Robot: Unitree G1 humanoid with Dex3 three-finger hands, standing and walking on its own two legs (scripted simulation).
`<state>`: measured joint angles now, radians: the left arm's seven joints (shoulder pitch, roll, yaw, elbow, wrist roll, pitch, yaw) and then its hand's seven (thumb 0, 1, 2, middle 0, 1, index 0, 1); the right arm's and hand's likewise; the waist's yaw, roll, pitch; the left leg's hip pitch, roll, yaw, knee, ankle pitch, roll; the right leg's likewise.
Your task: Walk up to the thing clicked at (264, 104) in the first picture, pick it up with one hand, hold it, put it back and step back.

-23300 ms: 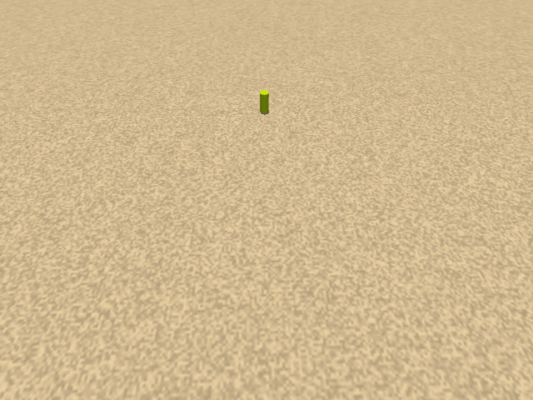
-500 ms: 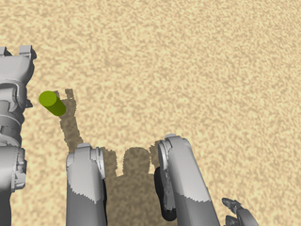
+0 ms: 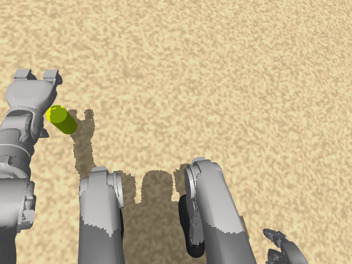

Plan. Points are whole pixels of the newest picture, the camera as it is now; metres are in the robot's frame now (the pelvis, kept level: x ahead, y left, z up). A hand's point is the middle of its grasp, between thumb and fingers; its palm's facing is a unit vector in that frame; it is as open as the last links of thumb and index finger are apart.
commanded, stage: withdraw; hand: left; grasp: from above
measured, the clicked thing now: (63, 120) +0.50 +0.28 -0.34
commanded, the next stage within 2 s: go down in 1.40 s
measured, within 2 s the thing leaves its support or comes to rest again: neither
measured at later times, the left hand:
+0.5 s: hand (45, 120) +0.44 +0.27 -0.14, palm faces -0.51 -0.03 -0.86, open 14.0 cm
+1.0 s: hand (38, 116) +0.44 +0.27 -0.10, palm faces -0.54 -0.07 -0.84, open 14.0 cm
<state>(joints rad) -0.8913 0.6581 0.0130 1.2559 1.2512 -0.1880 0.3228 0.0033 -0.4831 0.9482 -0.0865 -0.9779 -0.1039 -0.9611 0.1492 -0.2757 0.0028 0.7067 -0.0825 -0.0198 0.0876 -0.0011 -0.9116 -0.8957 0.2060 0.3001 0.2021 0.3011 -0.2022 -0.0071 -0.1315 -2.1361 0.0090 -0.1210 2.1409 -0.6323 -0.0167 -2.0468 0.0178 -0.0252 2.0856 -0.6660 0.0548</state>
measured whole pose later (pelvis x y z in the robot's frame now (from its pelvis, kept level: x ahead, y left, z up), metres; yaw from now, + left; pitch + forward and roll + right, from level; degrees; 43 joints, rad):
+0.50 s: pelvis +0.01 +0.00 +0.02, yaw +0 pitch +36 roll -7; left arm -0.81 0.62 -0.03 1.22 1.20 -0.21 0.23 0.00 -0.47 0.94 -0.08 -0.98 -0.10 -0.95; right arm 0.19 -0.26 0.02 0.70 -0.06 0.01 0.09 0.00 -0.91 -0.89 0.21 0.30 0.20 0.30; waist -0.18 0.01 -0.16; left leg -2.09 0.02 -0.12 2.10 -0.65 -0.01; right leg -2.00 0.02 -0.02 2.04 -0.67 0.05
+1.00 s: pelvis +0.01 +0.00 +0.04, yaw +0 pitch +36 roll -7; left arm -0.78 0.60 -0.06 1.13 1.09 -0.13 0.12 0.00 -0.47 0.94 -0.08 -0.97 -0.10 -0.95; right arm 0.22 -0.24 0.02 0.69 -0.03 0.04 0.08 0.00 -0.91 -0.89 0.21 0.30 0.20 0.30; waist -0.16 0.03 -0.18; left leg -2.01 0.03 -0.11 2.03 -0.65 0.00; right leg -1.93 0.02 -0.02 1.97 -0.67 0.05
